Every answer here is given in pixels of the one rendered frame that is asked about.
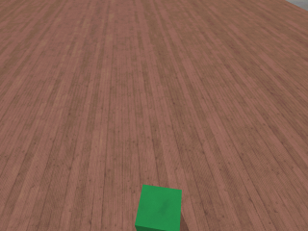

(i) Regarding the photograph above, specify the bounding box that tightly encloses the carton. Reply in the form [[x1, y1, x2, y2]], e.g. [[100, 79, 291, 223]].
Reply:
[[135, 184, 182, 231]]

